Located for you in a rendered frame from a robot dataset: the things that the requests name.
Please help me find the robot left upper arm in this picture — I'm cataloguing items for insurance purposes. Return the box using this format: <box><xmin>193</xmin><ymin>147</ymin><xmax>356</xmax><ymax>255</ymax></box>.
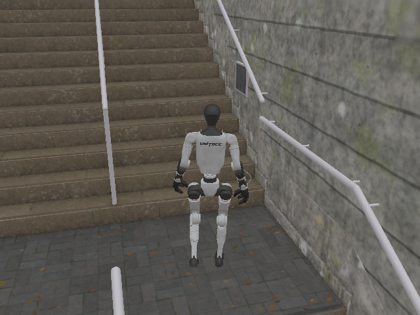
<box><xmin>180</xmin><ymin>132</ymin><xmax>198</xmax><ymax>168</ymax></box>

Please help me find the robot right forearm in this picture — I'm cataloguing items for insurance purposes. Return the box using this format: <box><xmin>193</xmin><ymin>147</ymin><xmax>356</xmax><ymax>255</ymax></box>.
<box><xmin>235</xmin><ymin>161</ymin><xmax>247</xmax><ymax>190</ymax></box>

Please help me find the left robot hand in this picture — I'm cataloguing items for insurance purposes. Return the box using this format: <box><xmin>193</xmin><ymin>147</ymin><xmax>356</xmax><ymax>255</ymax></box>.
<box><xmin>173</xmin><ymin>180</ymin><xmax>188</xmax><ymax>194</ymax></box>

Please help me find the robot head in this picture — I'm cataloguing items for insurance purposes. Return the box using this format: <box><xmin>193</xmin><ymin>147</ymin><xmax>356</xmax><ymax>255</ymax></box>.
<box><xmin>200</xmin><ymin>104</ymin><xmax>222</xmax><ymax>136</ymax></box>

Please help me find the robot right upper arm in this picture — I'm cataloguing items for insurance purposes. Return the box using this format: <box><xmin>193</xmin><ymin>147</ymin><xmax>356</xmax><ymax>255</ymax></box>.
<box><xmin>225</xmin><ymin>133</ymin><xmax>241</xmax><ymax>171</ymax></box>

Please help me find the right robot foot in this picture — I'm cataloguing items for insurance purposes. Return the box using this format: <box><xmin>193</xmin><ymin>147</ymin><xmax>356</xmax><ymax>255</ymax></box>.
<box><xmin>215</xmin><ymin>251</ymin><xmax>224</xmax><ymax>267</ymax></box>

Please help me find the robot left forearm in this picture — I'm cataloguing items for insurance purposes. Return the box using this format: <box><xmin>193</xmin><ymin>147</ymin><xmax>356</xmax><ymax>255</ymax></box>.
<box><xmin>174</xmin><ymin>158</ymin><xmax>186</xmax><ymax>182</ymax></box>

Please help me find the right robot hand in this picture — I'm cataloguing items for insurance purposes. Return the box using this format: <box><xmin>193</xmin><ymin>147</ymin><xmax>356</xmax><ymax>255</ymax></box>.
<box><xmin>234</xmin><ymin>188</ymin><xmax>249</xmax><ymax>205</ymax></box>

